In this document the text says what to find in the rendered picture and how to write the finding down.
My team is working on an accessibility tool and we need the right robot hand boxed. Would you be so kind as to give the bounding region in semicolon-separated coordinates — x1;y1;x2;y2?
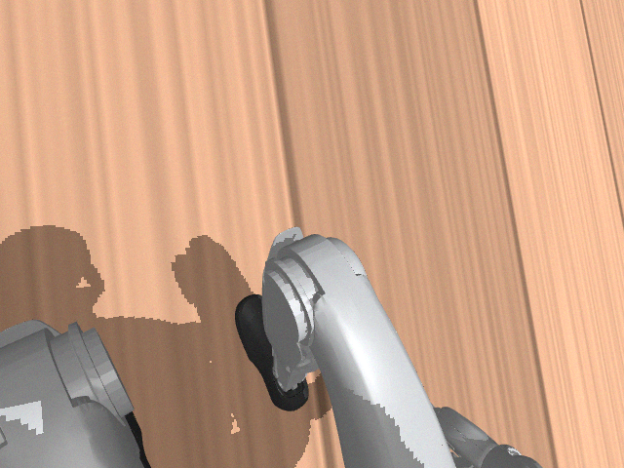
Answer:
432;405;499;468

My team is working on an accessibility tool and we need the left robot foot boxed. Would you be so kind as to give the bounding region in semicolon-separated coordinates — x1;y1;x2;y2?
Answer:
125;411;151;468

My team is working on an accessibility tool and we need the right robot foot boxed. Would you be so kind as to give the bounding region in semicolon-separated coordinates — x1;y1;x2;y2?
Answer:
235;294;309;411

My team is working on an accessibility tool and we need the right robot arm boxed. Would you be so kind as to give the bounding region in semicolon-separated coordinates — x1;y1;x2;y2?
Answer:
481;445;542;468

